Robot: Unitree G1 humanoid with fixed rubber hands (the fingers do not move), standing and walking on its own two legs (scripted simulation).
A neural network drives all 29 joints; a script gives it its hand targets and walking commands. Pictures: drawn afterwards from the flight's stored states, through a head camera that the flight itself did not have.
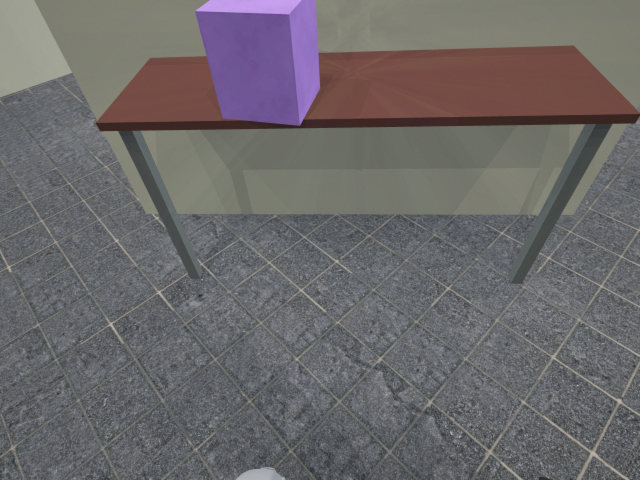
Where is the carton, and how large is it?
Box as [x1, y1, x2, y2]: [195, 0, 319, 125]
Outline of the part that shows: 197,9 195,12 222,117 299,125 319,89 315,0 210,0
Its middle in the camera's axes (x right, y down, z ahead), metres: -0.13 -0.46 +0.95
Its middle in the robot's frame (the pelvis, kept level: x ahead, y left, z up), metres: +1.03 +0.15 +0.09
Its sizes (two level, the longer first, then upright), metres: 0.210 0.200 0.250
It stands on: a table, 0.72 m high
